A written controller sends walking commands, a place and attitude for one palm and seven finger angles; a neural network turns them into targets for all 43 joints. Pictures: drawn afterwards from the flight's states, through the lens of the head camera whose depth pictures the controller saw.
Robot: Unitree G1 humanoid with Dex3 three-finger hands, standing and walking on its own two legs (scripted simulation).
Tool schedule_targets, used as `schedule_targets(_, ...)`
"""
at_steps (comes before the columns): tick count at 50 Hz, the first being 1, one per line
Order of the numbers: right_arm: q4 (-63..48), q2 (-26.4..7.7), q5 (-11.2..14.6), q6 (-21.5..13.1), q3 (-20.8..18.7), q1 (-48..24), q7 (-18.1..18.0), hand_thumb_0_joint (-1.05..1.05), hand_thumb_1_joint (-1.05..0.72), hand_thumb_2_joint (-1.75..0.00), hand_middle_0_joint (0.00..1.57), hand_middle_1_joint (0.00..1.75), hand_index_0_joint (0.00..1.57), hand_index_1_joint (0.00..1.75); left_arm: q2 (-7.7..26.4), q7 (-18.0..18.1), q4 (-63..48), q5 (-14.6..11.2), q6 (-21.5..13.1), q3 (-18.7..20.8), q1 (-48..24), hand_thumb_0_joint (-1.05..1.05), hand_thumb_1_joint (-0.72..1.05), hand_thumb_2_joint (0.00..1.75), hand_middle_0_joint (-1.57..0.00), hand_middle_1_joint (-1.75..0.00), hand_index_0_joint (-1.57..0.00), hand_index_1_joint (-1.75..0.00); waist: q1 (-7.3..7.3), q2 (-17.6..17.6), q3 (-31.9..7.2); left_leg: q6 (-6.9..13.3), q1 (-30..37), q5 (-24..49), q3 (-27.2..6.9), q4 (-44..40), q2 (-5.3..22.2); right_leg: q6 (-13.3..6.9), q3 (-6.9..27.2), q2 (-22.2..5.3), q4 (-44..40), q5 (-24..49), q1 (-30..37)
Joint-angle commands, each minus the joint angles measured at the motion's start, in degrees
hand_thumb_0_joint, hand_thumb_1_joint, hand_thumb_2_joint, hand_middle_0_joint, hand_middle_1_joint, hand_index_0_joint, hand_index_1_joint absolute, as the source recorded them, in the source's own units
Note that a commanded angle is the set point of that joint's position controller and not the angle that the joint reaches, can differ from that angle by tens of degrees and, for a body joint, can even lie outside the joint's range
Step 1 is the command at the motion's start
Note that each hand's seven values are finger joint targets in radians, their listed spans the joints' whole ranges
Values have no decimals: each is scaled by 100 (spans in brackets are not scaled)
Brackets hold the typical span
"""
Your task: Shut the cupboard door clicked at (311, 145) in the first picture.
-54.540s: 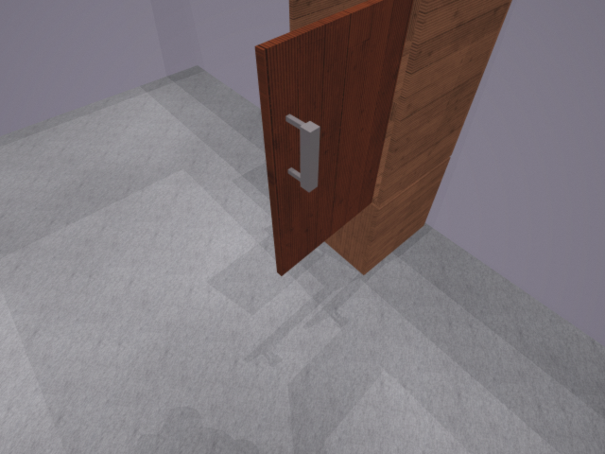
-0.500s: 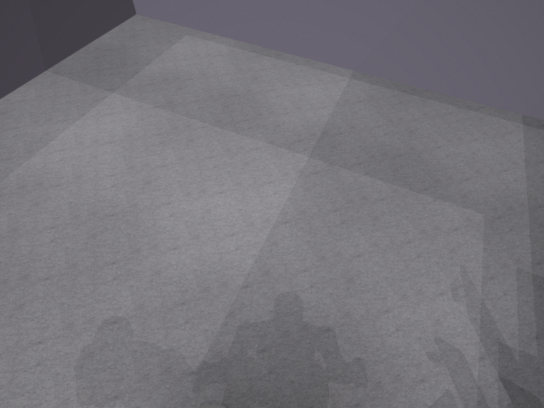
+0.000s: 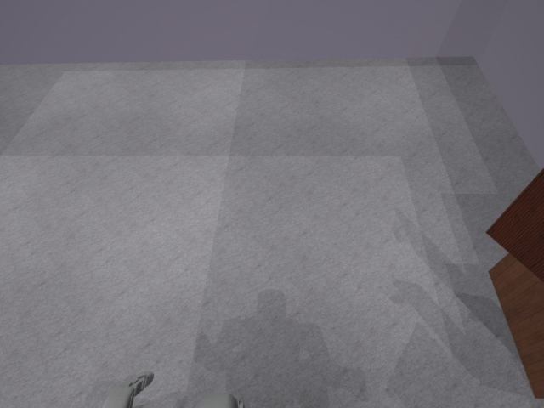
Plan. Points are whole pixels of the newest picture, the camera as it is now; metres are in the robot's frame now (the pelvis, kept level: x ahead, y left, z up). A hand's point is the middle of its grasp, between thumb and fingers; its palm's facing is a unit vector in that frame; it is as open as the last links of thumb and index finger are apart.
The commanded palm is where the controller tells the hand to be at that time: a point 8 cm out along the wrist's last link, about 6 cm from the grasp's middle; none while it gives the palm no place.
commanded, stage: turn to face it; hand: left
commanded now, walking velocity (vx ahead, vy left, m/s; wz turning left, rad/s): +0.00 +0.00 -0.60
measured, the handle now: out of the picture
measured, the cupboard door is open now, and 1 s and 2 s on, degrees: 33 33 33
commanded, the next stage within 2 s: take the last steps up to it in 1.58 s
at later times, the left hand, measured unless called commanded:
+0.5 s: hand (154, 392) +0.16 +0.22 -0.16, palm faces -0.22 -0.95 -0.20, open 7.4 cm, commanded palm none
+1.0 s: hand (214, 356) +0.22 +0.13 -0.15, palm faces -0.52 -0.82 -0.24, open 7.4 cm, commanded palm none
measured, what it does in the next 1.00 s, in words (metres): steps on the spot, turning right: left foot, then right foot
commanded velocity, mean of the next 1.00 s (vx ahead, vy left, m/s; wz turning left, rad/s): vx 0.00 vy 0.00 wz -0.60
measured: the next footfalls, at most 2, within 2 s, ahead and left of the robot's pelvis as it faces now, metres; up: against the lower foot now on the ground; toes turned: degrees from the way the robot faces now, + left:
left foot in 0.30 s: +0.08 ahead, +0.14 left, +0.00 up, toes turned -8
right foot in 0.68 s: +0.01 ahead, -0.12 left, +0.00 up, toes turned -29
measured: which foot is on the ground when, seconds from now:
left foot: up 0.00-0.28, down 0.30-0.68, up 0.70-1.00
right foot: down 0.00-0.30, up 0.32-0.66, down 0.68-1.00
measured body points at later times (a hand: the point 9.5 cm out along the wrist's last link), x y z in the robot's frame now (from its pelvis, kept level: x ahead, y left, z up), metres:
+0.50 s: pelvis +0.02 +0.03 +0.01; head +0.08 +0.05 +0.46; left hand +0.17 +0.27 -0.14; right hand +0.04 -0.23 -0.11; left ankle +0.04 +0.15 -0.73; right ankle -0.04 -0.10 -0.65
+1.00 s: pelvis +0.04 +0.00 +0.01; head +0.09 -0.04 +0.46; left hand +0.25 +0.17 -0.13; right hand -0.02 -0.28 -0.13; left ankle +0.12 +0.12 -0.69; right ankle -0.02 -0.10 -0.73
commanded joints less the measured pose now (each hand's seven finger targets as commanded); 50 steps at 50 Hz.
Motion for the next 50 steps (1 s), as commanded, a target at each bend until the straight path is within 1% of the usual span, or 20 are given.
schedule_targets(1, -614, -422, -11, -195, -86, -267, 31, 0, -90, -90, 20, 30, 20, 30, 1177, 176, -376, 17, -91, 294, 147, 0, 90, 90, -20, -30, -20, -30, 133, -1388, -588, -130, -908, 593, -471, 594, -26, -878, 1616, -1404, -1412, 2653, 656)
schedule_targets(6, -645, -308, -1, -201, -75, -320, 57, 0, -90, -90, 20, 30, 20, 30, 1268, 133, -337, 61, -94, 332, 336, 0, 90, 90, -20, -30, -20, -30, 207, -1145, -714, -144, -431, 706, -323, -575, -316, -890, 1875, -1214, -1442, 1790, 496)
schedule_targets(10, -731, -266, 49, -300, -57, -278, 12, 0, -90, -90, 20, 30, 20, 30, 1311, 122, -307, 80, -66, 391, 360, 0, 90, 90, -20, -30, -20, -30, 213, -1311, -925, -63, 46, 515, -337, -1790, -492, -908, 2310, -1182, -1108, 2315, 612)
schedule_targets(12, -623, -295, 75, -357, -44, 67, -40, 0, -90, -90, 20, 30, 20, 30, 1247, 128, -297, 34, -43, 385, 231, 0, 90, 90, -20, -30, -20, -30, 15, -1296, -1029, -24, 787, 1200, -352, -2871, -551, -649, 2342, -1002, -729, 2560, 326)
schedule_targets(13, -524, -411, 86, -410, -65, 364, -54, 0, -90, -90, 20, 30, 20, 30, 1098, 135, -313, 3, -22, 360, 106, 0, 90, 90, -20, -30, -20, -30, -142, -1027, -1171, 12, 1537, 1766, -465, -3699, -343, -362, 2097, -736, -355, 2135, -72)
schedule_targets(14, -527, -872, 12, -476, -120, 465, -86, 0, -90, -90, 20, 30, 20, 30, 795, 98, -417, -66, 9, 296, 252, 0, 90, 90, -20, -30, -20, -30, -129, 175, -1279, 350, 2293, 2049, -1479, -4300, 687, 4, 1478, -22, 385, 740, -983)
schedule_targets(15, -600, -1299, -36, -461, -192, 537, -105, 0, -90, -90, 20, 30, 20, 30, 628, 46, -509, -69, 1, 244, 273, 0, 90, 90, -20, -30, -20, -30, -135, 1387, -1188, 1015, 2382, 3103, -2589, -4384, 1950, 312, 570, 391, 1723, -1686, -1695)
schedule_targets(16, -648, -1228, -88, -417, -161, 522, -114, 0, -90, -90, 20, 30, 20, 30, 791, 42, -509, -4, 18, 275, 114, 0, 90, 90, -20, -30, -20, -30, -192, 847, -940, 1387, 1791, 3299, -2506, -4276, 2169, 305, 676, 100, 2712, -1781, -1561)
schedule_targets(18, -782, -838, -97, -451, -47, -65, -138, 0, -90, -90, 20, 30, 20, 30, 816, -28, -334, 55, 71, 341, 274, 0, 90, 90, -20, -30, -20, -30, 133, 786, -676, 1245, 1467, 3851, -1664, -4180, 1615, 406, 574, -73, 3395, -1220, -1676)
schedule_targets(21, -764, -739, -102, -424, -31, 4, -149, 0, -90, -90, 20, 30, 20, 30, 657, -110, -291, 10, 124, 287, 212, 0, 90, 90, -20, -30, -20, -30, 107, 632, -626, 1096, 1778, 4592, -696, -3893, 1179, 514, 302, -130, 3194, -867, -1628)
schedule_targets(28, -521, -877, -85, -383, -166, 389, -66, 0, -90, -90, 20, 30, 20, 30, 511, -158, -447, 14, 91, 198, -193, 0, 90, 90, -20, -30, -20, -30, -131, 948, -753, 1066, 2010, 4571, -114, -3564, 1273, 431, -266, -102, 1407, -661, -936)
schedule_targets(32, -533, -997, -45, -351, -230, 113, -19, 0, -90, -90, 20, 30, 20, 30, 657, -139, -291, 19, 10, 243, 338, 0, 90, 90, -20, -30, -20, -30, 210, 669, -844, 665, 1384, 3894, 235, -2726, 1198, 232, -416, -2, -328, 489, 394)
schedule_targets(33, -591, -874, 13, -349, -232, 86, 27, 0, -90, -90, 20, 30, 20, 30, 1012, -95, -145, 50, -60, 300, 847, 0, 90, 90, -20, -30, -20, -30, 459, -100, -1113, 362, 811, 3228, 478, -1827, 912, 55, 144, -407, -1002, 1380, 1335)
schedule_targets(34, -856, -320, 45, -346, -85, -138, 47, 0, -90, -90, 20, 30, 20, 30, 1698, -1, -39, 104, -142, 440, 1239, 0, 90, 90, -20, -30, -20, -30, 671, -2154, -1120, -10, -852, -199, 786, -411, -48, -571, 2284, -1923, -1369, 3388, 2230)
schedule_targets(35, -970, -456, 18, -260, -50, -367, -22, 0, -90, -90, 20, 30, 20, 30, 1899, 86, 22, -1, -111, 465, 1421, 0, 90, 90, -20, -30, -20, -30, 737, -2188, -1122, -41, -1183, -1008, -45, 564, -201, -1110, 2784, -2457, -1313, 4328, 1820)
schedule_targets(36, -926, -459, 42, -210, -44, -323, -23, 0, -90, -90, 20, 30, 20, 30, 1786, 116, -34, -10, -99, 415, 1214, 0, 90, 90, -20, -30, -20, -30, 588, -1647, -917, 12, -1226, -565, -469, 963, -45, -1250, 2520, -2367, -1456, 3110, 1370)
schedule_targets(37, -866, -420, 24, -223, -70, -376, -31, 0, -90, -90, 20, 30, 20, 30, 1530, 163, -164, 17, -105, 410, 769, 0, 90, 90, -20, -30, -20, -30, 435, -1979, -752, -4, -1483, -216, -571, 1000, 0, -1127, 2524, -1972, -1591, 2495, 1233)
schedule_targets(41, -631, -412, -14, -208, -65, -226, 60, 0, -90, -90, 20, 30, 20, 30, 1200, 162, -327, 9, -149, 272, 250, 0, 90, 90, -20, -30, -20, -30, 115, -1245, -814, -144, -809, 704, -445, 413, -82, -838, 1584, -1295, -1342, 2759, 709)
schedule_targets(46, -715, -308, 14, -230, -32, -394, 47, 0, -90, -90, 20, 30, 20, 30, 1322, 146, -215, 45, -136, 319, 546, 0, 90, 90, -20, -30, -20, -30, 256, -1143, -991, -179, -583, 626, -342, -732, -337, -943, 1964, -1228, -1212, 2738, 949)
schedule_targets(50, -737, -321, 71, -309, -21, -208, -1, 0, -90, -90, 20, 30, 20, 30, 1378, 145, -253, 63, -84, 371, 352, 0, 90, 90, -20, -30, -20, -30, 146, -1387, -1031, -103, 122, 652, -342, -2001, -480, -875, 2307, -1173, -917, 2938, 675)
